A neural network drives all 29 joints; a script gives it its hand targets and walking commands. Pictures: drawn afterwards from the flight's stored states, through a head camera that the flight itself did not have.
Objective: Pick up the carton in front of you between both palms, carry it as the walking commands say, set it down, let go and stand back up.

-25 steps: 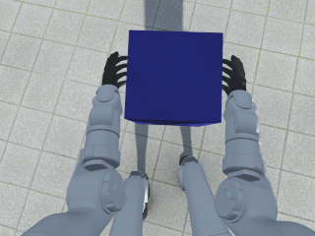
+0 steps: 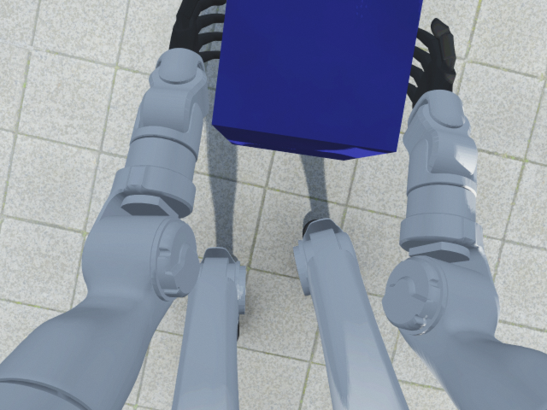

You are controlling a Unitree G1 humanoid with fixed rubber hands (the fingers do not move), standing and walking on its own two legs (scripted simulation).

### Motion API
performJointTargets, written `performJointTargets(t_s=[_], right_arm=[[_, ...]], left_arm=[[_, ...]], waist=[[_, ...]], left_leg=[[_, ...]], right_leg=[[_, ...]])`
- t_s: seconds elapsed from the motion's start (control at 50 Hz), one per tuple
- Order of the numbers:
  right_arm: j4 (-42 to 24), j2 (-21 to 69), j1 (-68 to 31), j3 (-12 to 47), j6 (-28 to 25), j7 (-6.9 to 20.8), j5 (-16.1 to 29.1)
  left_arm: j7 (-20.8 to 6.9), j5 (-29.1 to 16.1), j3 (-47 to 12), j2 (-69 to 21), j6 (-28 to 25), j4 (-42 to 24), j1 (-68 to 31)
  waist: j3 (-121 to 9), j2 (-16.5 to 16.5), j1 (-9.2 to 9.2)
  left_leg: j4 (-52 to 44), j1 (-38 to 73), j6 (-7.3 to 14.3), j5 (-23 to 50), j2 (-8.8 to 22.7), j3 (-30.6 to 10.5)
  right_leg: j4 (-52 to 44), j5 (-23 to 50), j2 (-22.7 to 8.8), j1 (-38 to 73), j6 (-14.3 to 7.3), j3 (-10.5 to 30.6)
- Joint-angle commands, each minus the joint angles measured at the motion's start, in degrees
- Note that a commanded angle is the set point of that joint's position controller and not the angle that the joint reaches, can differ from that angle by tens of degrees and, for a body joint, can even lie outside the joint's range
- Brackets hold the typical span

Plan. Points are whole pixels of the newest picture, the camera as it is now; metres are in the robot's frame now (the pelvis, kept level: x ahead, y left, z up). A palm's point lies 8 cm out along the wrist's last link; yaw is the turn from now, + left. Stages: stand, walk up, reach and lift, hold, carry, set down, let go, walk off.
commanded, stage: set down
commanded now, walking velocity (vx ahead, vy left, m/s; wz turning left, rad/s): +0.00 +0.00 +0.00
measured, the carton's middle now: (304, 78) +0.51 -0.13 -0.20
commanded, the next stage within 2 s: none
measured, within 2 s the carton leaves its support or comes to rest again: rests again in 1.02 s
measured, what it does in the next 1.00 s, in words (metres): lowers itself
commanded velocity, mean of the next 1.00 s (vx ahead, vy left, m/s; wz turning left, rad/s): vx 0.00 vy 0.00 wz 0.00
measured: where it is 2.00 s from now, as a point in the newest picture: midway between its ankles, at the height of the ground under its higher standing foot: (277, 298)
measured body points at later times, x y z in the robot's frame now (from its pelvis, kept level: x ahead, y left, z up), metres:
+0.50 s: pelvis -0.01 +0.00 -0.08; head +0.37 -0.03 +0.15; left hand +0.59 -0.01 -0.26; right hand +0.46 -0.29 -0.26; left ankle +0.07 +0.12 -0.47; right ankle +0.13 -0.14 -0.47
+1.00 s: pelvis -0.01 +0.01 -0.10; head +0.37 -0.02 +0.13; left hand +0.58 +0.00 -0.29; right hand +0.46 -0.28 -0.29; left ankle +0.07 +0.12 -0.47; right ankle +0.13 -0.14 -0.47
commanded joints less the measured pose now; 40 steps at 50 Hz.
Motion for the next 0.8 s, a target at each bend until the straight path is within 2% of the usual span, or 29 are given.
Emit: performJointTargets(t_s=[0.0, 0.2, 0.38, 0.42, 0.5, 0.56, 0.66, 0.78], right_arm=[[1.78, 42.03, -38.97, 27.59, -1.64, 13.69, 7.50], [1.49, 35.00, -46.35, 23.83, -2.19, 13.76, 9.25], [2.08, 30.24, -52.05, 22.68, -3.11, 13.02, 11.54], [1.24, 29.49, -53.72, 21.86, -3.52, 13.00, 11.94], [1.46, 27.77, -54.17, 21.31, -4.37, 12.73, 12.71], [3.01, 27.73, -52.93, 20.66, -4.74, 12.82, 12.66], [5.80, 26.93, -50.76, 18.04, -5.10, 13.42, 10.98], [7.38, 24.86, -50.32, 15.93, -5.94, 13.73, 9.66]], left_arm=[[-11.51, -6.54, -20.53, -50.73, -1.96, -0.05, -32.25], [-9.12, -9.15, -23.20, -45.66, -1.77, 1.49, -39.79], [-9.06, -12.92, -27.01, -40.56, -2.47, 3.66, -45.48], [-9.19, -13.32, -27.61, -39.71, -2.75, 3.53, -46.75], [-9.03, -14.79, -30.09, -40.09, -3.58, 2.65, -48.07], [-9.02, -15.10, -30.77, -40.94, -4.06, 3.66, -47.20], [-9.42, -14.30, -29.46, -40.92, -4.55, 6.68, -45.19], [-9.46, -13.83, -27.84, -37.85, -5.52, 8.48, -45.37]], waist=[[-61.76, 2.00, -5.63], [-62.43, 5.01, -9.10], [-59.98, 6.14, -11.68], [-57.49, 7.96, -12.81], [-56.28, 11.25, -14.19], [-55.22, 12.27, -14.43], [-49.64, 13.01, -14.79], [-43.66, 11.90, -14.50]], left_leg=[[-9.01, 15.63, 1.29, 11.18, -2.88, 7.40], [-1.58, 16.25, 0.80, 12.97, -2.21, 7.03], [4.87, 13.56, 0.88, 13.94, -1.42, 6.88], [5.98, 13.30, 1.32, 13.78, -1.08, 6.82], [8.06, 13.00, 0.82, 17.56, -0.89, 6.78], [8.78, 12.65, 0.60, 18.94, -0.76, 6.48], [8.83, 11.13, 0.86, 18.00, -0.77, 5.81], [8.64, 8.18, 1.44, 16.07, -0.73, 4.86]], right_leg=[[-1.74, 19.24, 2.84, 47.36, -0.66, -13.14], [5.37, 20.44, 1.32, 40.08, -0.26, -14.62], [10.98, 22.58, 0.12, 39.15, -0.17, -14.52], [11.58, 21.90, 0.02, 34.97, -0.52, -14.30], [13.21, 26.30, -0.09, 35.89, -1.08, -13.73], [13.99, 27.51, -0.14, 35.69, -1.23, -13.55], [14.48, 24.65, -0.44, 30.25, -1.36, -13.74], [15.25, 21.35, -0.87, 25.65, -1.75, -13.66]])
